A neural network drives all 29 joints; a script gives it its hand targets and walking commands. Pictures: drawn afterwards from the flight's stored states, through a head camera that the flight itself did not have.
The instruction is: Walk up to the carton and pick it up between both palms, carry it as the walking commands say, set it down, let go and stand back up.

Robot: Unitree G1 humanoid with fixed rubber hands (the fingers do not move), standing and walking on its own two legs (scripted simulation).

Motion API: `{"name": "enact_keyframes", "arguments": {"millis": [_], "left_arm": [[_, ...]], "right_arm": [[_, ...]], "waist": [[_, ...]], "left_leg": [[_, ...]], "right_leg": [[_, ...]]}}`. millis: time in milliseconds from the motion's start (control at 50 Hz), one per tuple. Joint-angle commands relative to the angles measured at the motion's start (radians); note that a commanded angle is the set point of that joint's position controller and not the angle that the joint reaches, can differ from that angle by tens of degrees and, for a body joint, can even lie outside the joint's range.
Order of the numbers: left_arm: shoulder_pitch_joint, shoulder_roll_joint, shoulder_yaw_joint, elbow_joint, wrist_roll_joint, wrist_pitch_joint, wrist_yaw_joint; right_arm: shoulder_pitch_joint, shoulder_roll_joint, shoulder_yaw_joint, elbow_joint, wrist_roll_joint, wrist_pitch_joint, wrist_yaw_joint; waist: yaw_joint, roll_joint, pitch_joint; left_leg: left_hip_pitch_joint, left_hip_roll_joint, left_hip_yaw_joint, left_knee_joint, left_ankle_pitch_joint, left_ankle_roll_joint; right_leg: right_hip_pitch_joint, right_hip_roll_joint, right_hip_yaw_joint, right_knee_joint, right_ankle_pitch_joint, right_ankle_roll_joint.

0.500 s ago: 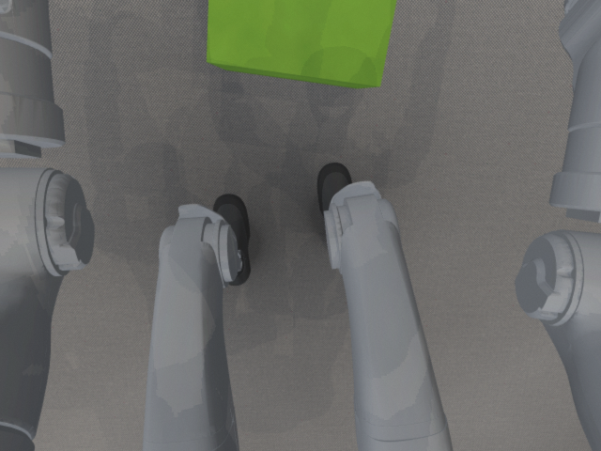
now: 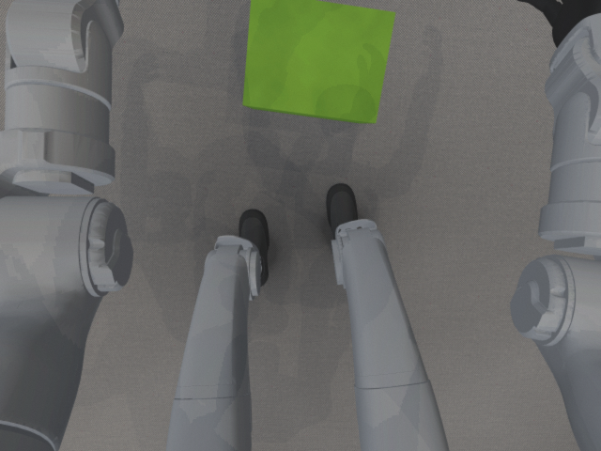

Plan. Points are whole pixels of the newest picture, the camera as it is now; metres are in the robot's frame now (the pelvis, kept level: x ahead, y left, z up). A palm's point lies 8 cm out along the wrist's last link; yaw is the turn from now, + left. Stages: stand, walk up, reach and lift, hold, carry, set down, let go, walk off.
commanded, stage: let go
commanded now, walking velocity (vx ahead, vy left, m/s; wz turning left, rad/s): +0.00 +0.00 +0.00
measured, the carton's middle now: (314, 67) +0.52 -0.07 -0.58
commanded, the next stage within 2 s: stand in 1.40 s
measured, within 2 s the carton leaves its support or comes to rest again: neither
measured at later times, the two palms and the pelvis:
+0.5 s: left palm (46, 196) +0.37 +0.17 -0.06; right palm out of the picture +0.31 -0.27 -0.04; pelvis +0.04 -0.01 +0.06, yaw +0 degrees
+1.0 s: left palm out of the picture +0.26 +0.23 +0.01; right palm out of the picture +0.27 -0.22 +0.03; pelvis +0.11 +0.00 +0.11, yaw +1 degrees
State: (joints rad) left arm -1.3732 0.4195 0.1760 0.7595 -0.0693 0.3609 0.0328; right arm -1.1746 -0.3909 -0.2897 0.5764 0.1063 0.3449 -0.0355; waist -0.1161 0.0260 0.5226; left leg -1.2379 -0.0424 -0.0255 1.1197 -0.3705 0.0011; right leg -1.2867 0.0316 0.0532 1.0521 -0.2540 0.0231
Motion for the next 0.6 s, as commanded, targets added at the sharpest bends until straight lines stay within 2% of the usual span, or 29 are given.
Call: {"name": "enact_keyframes", "arguments": {"millis": [0, 20, 40, 60, 100, 120, 140, 160, 180, 200, 220, 240, 260, 280, 300, 320, 340, 360, 380, 400, 420, 440, 460, 480, 500, 520, 540, 560, 580], "left_arm": [[-0.177, 0.124, 0.041, -0.183, 0.035, -0.063, 0.039], [-0.056, 0.125, 0.046, -0.256, 0.054, -0.068, 0.041], [0.031, 0.096, 0.018, -0.326, 0.038, -0.065, 0.054], [0.028, 0.08, 0.006, -0.39, 0.028, -0.062, 0.069], [0.022, 0.075, 0.049, -0.365, 0.055, -0.058, 0.09], [0.183, 0.052, 0.04, -0.494, 0.063, -0.058, 0.103], [0.212, 0.045, 0.024, -0.603, 0.06, -0.061, 0.118], [0.24, 0.036, 0.009, -0.599, 0.048, -0.062, 0.118], [0.356, 0.009, 0.004, -0.615, 0.057, -0.068, 0.104], [0.301, 0.021, 0.037, -0.583, 0.074, -0.08, 0.111], [0.43, 0.01, 0.038, -0.64, 0.087, -0.099, 0.108], [0.47, -0.05, 0.025, -0.625, 0.069, -0.094, 0.104], [0.549, -0.046, 0.02, -0.653, 0.064, -0.107, 0.094], [0.582, -0.064, 0.002, -0.672, 0.061, -0.121, 0.086], [0.62, -0.047, 0.016, -0.651, 0.08, -0.138, 0.085], [0.639, -0.06, 0.017, -0.674, 0.078, -0.148, 0.081], [0.74, -0.077, 0.007, -0.611, 0.09, -0.161, 0.072], [0.786, -0.085, 0.016, -0.61, 0.101, -0.178, 0.068], [0.727, -0.086, 0.019, -0.573, 0.102, -0.195, 0.062], [0.807, -0.13, -0.004, -0.581, 0.085, -0.215, 0.051], [0.907, -0.111, 0.009, -0.591, 0.11, -0.228, 0.045], [0.909, -0.113, 0.005, -0.548, 0.113, -0.238, 0.041], [0.951, -0.148, -0.006, -0.445, 0.12, -0.248, 0.03], [0.962, -0.125, 0.035, -0.453, 0.157, -0.258, 0.026], [0.981, -0.159, 0.001, -0.435, 0.13, -0.266, 0.014], [1.054, -0.146, -0.004, -0.441, 0.143, -0.286, 0.002], [1.02, -0.138, 0.024, -0.367, 0.134, -0.282, -0.003], [1.111, -0.161, -0.008, -0.37, 0.141, -0.287, -0.014], [1.09, -0.17, -0.017, -0.36, 0.117, -0.302, -0.025]], "right_arm": [[-0.099, -0.209, -0.013, -0.163, -0.055, -0.07, 0.029], [-0.006, -0.223, -0.04, -0.258, -0.057, -0.079, 0.032], [0.053, -0.228, -0.007, -0.334, -0.044, -0.08, 0.041], [0.062, -0.263, -0.012, -0.325, -0.067, -0.081, 0.05], [0.024, -0.261, -0.013, -0.33, -0.068, -0.08, 0.066], [0.19, -0.25, -0.01, -0.435, -0.079, -0.086, 0.067], [0.282, -0.307, -0.003, -0.477, -0.077, -0.086, 0.071], [0.26, -0.236, 0.052, -0.49, -0.038, -0.089, 0.085], [0.405, -0.175, 0.061, -0.424, -0.047, -0.087, 0.099], [0.327, -0.215, 0.031, -0.409, -0.064, -0.102, 0.092], [0.444, -0.166, 0.041, -0.52, -0.07, -0.116, 0.091], [0.509, -0.201, 0.026, -0.454, -0.07, -0.116, 0.099], [0.576, -0.176, 0.047, -0.501, -0.065, -0.123, 0.102], [0.644, -0.14, 0.067, -0.465, -0.05, -0.13, 0.106], [0.672, -0.117, 0.069, -0.51, -0.055, -0.142, 0.104], [0.704, -0.156, 0.047, -0.522, -0.063, -0.152, 0.105], [0.777, -0.069, 0.07, -0.464, -0.067, -0.157, 0.105], [0.835, -0.065, 0.073, -0.489, -0.075, -0.176, 0.109], [0.755, -0.077, 0.066, -0.458, -0.065, -0.187, 0.11], [0.802, -0.04, 0.085, -0.511, -0.068, -0.211, 0.111], [0.924, -0.02, 0.092, -0.516, -0.065, -0.223, 0.111], [0.949, -0.02, 0.079, -0.395, -0.077, -0.229, 0.118], [0.946, -0.03, 0.055, -0.361, -0.108, -0.244, 0.119], [1.002, -0.011, 0.065, -0.374, -0.102, -0.257, 0.122], [1.01, 0.031, 0.098, -0.313, -0.081, -0.264, 0.126], [1.085, 0.025, 0.098, -0.327, -0.103, -0.272, 0.127], [1.012, 0.042, 0.12, -0.317, -0.089, -0.277, 0.126], [1.113, 0.054, 0.133, -0.312, -0.082, -0.287, 0.131], [1.121, 0.057, 0.152, -0.283, -0.092, -0.284, 0.124]], "waist": [[-0.041, -0.023, -2.088], [-0.046, -0.01, -2.214], [-0.038, 0.007, -2.311], [-0.031, -0.046, -2.234], [-0.023, -0.029, -2.078], [-0.046, -0.041, -2.243], [-0.038, 0.006, -2.288], [-0.006, -0.019, -2.165], [-0.001, 0.009, -2.073], [-0.011, -0.023, -1.923], [-0.007, -0.042, -2.048], [-0.038, -0.013, -2.004], [-0.03, -0.073, -1.998], [-0.024, -0.056, -1.856], [-0.008, -0.029, -1.857], [-0.013, -0.029, -1.821], [0.007, -0.077, -1.718], [0.009, -0.082, -1.687], [0.033, -0.073, -1.544], [0.021, -0.109, -1.554], [0.025, -0.062, -1.58], [0.052, -0.01, -1.388], [0.062, -0.041, -1.241], [0.053, -0.029, -1.208], [0.045, -0.013, -1.096], [0.053, -0.026, -1.083], [0.068, -0.107, -0.96], [0.058, -0.03, -1.0], [0.047, -0.049, -0.898]], "left_leg": [[0.532, -0.05, 0.028, -0.119, 0.43, -0.016], [0.662, -0.05, 0.022, -0.123, 0.496, -0.022], [0.764, -0.051, 0.025, -0.114, 0.576, -0.024], [0.736, -0.049, 0.013, -0.125, 0.594, -0.023], [0.662, -0.041, 0.019, -0.15, 0.432, -0.014], [0.807, -0.048, 0.015, -0.184, 0.514, -0.019], [0.876, -0.047, 0.015, -0.175, 0.574, -0.028], [0.829, -0.045, 0.009, -0.181, 0.602, -0.013], [0.825, -0.038, 0.011, -0.194, 0.551, -0.01], [0.751, -0.031, 0.003, -0.212, 0.461, -0.014], [0.789, -0.036, 0.002, -0.227, 0.492, -0.007], [0.76, -0.038, 0.024, -0.234, 0.449, -0.022], [0.778, -0.046, 0.024, -0.247, 0.44, -0.019], [0.712, -0.034, 0.034, -0.264, 0.392, -0.02], [0.732, -0.035, 0.023, -0.287, 0.402, -0.011], [0.705, -0.043, 0.033, -0.283, 0.393, -0.024], [0.698, -0.031, 0.019, -0.324, 0.371, -0.007], [0.722, -0.038, 0.026, -0.328, 0.367, -0.016], [0.643, -0.031, 0.031, -0.348, 0.288, -0.009], [0.677, -0.027, 0.016, -0.361, 0.307, -0.01], [0.748, -0.034, 0.035, -0.375, 0.336, -0.008], [0.706, -0.03, 0.044, -0.4, 0.267, -0.011], [0.705, -0.02, 0.026, -0.427, 0.239, -0.012], [0.712, -0.021, 0.033, -0.438, 0.191, -0.019], [0.703, -0.008, 0.038, -0.47, 0.102, -0.02], [0.749, -0.008, 0.038, -0.504, 0.101, -0.009], [0.703, -0.001, 0.033, -0.507, 0.042, 0.001], [0.788, -0.003, 0.042, -0.537, 0.026, -0.007], [0.75, -0.002, 0.049, -0.557, 0.02, -0.005]], "right_leg": [[0.903, 0.033, -0.099, -0.033, 0.568, 0.023], [0.986, 0.043, -0.094, -0.055, 0.635, 0.008], [1.03, 0.049, -0.096, -0.052, 0.697, 0.007], [0.996, 0.051, -0.096, -0.049, 0.703, 0.0], [0.955, 0.04, -0.085, -0.085, 0.56, 0.001], [1.104, 0.045, -0.1, -0.112, 0.647, 0.001], [1.125, 0.041, -0.077, -0.099, 0.699, -0.008], [1.047, 0.055, -0.09, -0.098, 0.713, 0.001], [1.032, 0.044, -0.062, -0.124, 0.668, -0.002], [0.98, 0.035, -0.066, -0.141, 0.597, 0.001], [1.14, 0.038, -0.069, -0.152, 0.663, 0.0], [1.17, 0.028, -0.049, -0.151, 0.66, -0.003], [1.208, 0.024, -0.049, -0.163, 0.656, 0.011], [1.211, 0.019, -0.028, -0.182, 0.651, 0.003], [1.236, 0.022, -0.034, -0.181, 0.661, 0.012], [1.246, 0.012, -0.014, -0.193, 0.664, 0.008], [1.227, 0.013, -0.039, -0.208, 0.627, 0.023], [1.252, 0.011, -0.041, -0.227, 0.604, 0.026], [1.197, 0.003, -0.011, -0.248, 0.516, 0.019], [1.225, 0.001, -0.026, -0.252, 0.532, 0.023], [1.296, -0.003, -0.027, -0.267, 0.585, 0.021], [1.173, -0.012, -0.016, -0.287, 0.456, 0.018], [1.036, -0.006, -0.036, -0.307, 0.359, 0.022], [1.063, -0.005, -0.025, -0.344, 0.311, 0.015], [1.032, -0.011, -0.026, -0.392, 0.196, 0.01], [1.035, -0.006, -0.041, -0.407, 0.176, 0.013], [1.009, -0.011, -0.035, -0.437, 0.088, 0.014], [1.06, -0.01, -0.051, -0.465, 0.063, 0.009], [1.032, -0.009, -0.046, -0.488, 0.043, 0.004]]}}
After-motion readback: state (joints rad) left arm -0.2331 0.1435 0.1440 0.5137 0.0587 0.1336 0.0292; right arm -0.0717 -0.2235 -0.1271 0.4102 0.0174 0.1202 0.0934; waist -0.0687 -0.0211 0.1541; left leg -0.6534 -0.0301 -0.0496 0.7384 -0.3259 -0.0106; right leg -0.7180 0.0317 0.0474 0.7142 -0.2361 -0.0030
